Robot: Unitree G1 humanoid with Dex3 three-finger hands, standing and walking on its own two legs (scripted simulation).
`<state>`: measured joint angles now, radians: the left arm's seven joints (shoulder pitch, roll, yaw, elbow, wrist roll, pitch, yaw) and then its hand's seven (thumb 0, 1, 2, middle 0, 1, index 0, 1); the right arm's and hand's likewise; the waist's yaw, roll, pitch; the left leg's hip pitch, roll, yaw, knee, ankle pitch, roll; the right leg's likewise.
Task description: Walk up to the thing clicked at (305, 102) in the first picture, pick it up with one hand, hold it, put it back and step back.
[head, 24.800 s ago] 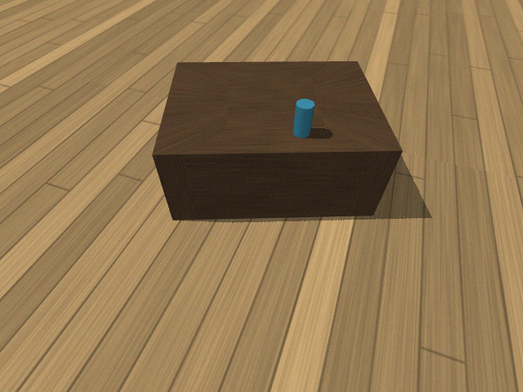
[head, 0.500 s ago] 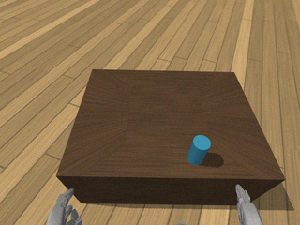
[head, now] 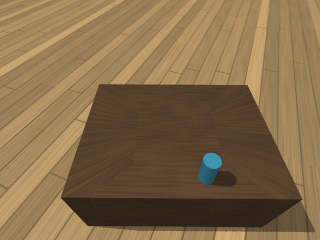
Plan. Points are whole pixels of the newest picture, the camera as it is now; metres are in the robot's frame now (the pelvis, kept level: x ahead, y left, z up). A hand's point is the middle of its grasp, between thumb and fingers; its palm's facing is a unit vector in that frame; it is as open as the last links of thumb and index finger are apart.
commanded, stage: stand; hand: right
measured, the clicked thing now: (209, 169) +0.45 -0.20 -0.26
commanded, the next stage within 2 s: none
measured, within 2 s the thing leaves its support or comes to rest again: neither
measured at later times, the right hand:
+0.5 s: hand out of the picture +0.02 -0.26 -0.14, palm faces -0.03 +0.94 -0.34, open 7.4 cm
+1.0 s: hand out of the picture +0.02 -0.25 -0.14, palm faces -0.04 +0.94 -0.34, open 7.4 cm
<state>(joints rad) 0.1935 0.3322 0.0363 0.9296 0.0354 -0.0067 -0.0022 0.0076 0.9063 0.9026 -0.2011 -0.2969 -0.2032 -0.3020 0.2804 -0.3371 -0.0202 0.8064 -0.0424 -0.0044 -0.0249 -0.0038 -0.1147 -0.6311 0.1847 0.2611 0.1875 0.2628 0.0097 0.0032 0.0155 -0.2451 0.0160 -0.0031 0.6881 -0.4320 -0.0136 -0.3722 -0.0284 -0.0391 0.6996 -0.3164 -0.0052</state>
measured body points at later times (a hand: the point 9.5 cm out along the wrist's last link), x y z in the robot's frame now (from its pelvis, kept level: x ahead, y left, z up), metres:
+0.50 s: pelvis -0.02 -0.01 +0.03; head -0.03 -0.01 +0.48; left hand +0.04 +0.28 -0.11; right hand +0.03 -0.30 -0.11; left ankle -0.04 +0.13 -0.72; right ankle +0.03 -0.12 -0.72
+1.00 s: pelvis -0.02 +0.00 +0.03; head -0.01 +0.00 +0.48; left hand +0.04 +0.29 -0.11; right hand +0.03 -0.30 -0.11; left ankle -0.04 +0.13 -0.72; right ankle +0.03 -0.12 -0.72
